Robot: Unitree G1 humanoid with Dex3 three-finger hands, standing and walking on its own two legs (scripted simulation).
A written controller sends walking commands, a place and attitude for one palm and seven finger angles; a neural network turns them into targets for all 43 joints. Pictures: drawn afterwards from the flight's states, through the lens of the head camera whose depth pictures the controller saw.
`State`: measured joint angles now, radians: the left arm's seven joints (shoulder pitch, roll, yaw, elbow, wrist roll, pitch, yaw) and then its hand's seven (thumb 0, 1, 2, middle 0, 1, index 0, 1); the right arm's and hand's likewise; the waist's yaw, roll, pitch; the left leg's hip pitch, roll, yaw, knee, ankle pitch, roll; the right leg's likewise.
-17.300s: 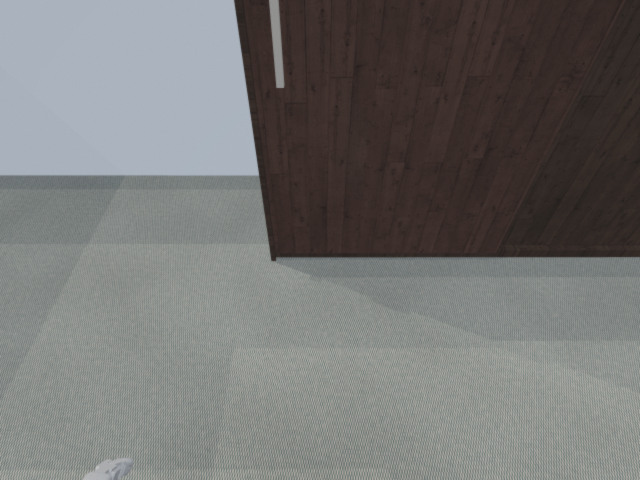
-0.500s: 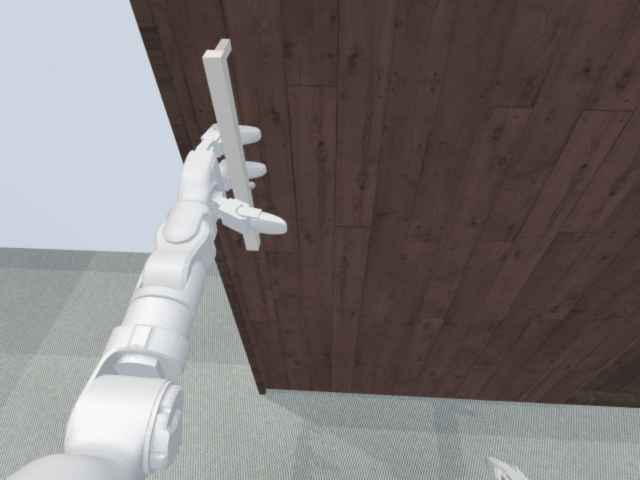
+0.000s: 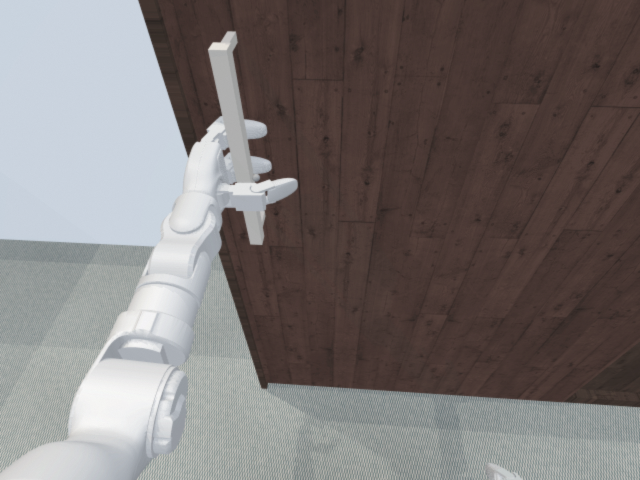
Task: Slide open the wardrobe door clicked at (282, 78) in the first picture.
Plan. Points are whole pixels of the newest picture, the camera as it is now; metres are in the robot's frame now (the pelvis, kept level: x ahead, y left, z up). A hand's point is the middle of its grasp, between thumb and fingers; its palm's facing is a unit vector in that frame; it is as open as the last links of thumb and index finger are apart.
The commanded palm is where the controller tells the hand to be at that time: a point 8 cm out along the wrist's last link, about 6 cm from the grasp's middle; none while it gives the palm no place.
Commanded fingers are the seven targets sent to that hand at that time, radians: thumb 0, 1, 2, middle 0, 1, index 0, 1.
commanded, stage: grip the handle and tug to test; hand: left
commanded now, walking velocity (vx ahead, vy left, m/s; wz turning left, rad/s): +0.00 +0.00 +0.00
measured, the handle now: (245, 155) +0.49 +0.12 +0.16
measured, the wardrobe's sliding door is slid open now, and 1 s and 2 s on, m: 0.00 0.00 0.04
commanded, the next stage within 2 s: tug the door sideways, standing still in 1.02 s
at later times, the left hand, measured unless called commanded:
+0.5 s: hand (254, 177) +0.44 +0.10 +0.17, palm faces -0.03 -1.00 +0.00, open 5.5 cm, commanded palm +0.41 +0.15 +0.17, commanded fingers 0.00 0.90 0.90 -0.45 -1.40 -0.45 -1.40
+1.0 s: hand (255, 178) +0.44 +0.10 +0.17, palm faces -0.03 -1.00 +0.00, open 5.6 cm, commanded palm +0.39 +0.14 +0.17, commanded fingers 0.00 0.90 0.90 -0.45 -1.40 -0.45 -1.40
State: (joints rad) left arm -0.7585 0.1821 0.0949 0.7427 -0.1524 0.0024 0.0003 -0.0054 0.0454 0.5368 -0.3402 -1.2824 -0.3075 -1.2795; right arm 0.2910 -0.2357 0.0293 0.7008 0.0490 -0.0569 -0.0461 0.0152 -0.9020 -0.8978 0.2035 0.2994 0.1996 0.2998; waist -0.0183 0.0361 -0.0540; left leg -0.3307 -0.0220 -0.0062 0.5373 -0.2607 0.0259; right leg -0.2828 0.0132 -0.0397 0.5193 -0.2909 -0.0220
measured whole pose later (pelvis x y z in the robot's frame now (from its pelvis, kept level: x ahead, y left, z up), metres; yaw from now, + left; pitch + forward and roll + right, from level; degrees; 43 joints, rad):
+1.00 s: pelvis +0.02 +0.00 +0.00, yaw -2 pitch +3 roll +0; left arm -0.58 0.18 0.13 0.50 -0.16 0.09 -0.01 0.01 0.78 0.80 -0.34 -1.40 -0.32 -1.40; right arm 0.29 -0.24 0.02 0.64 0.05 -0.02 -0.04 0.02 -0.90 -0.90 0.20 0.30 0.20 0.30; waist -0.02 0.04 -0.08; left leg -0.27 -0.01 0.02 0.51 -0.29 0.03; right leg -0.24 0.02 -0.01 0.49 -0.30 -0.02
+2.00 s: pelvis +0.01 +0.00 +0.00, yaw +0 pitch +3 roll +0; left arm -0.75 0.12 -0.04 0.66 -0.12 -0.01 0.08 -0.01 0.74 0.81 -0.39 -1.40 -0.31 -1.40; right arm 0.24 -0.22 0.03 0.72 0.03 -0.03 -0.05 0.02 -0.90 -0.90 0.20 0.30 0.20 0.30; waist 0.00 0.03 -0.02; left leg -0.33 -0.03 -0.01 0.57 -0.29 0.03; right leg -0.29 0.01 -0.04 0.56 -0.32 -0.02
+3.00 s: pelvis +0.06 -0.26 -0.01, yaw +8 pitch +0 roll -2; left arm -0.53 0.18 0.10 0.07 -0.10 -0.08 0.18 -0.01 0.75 0.83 -0.45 -1.41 -0.23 -1.40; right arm 0.02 -0.27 -0.05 0.63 0.05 -0.07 -0.07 0.02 -0.90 -0.90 0.20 0.30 0.20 0.30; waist 0.07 0.10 0.27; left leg -0.32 0.11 0.09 0.67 -0.25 -0.01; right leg -0.40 -0.08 -0.12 0.81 -0.28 0.02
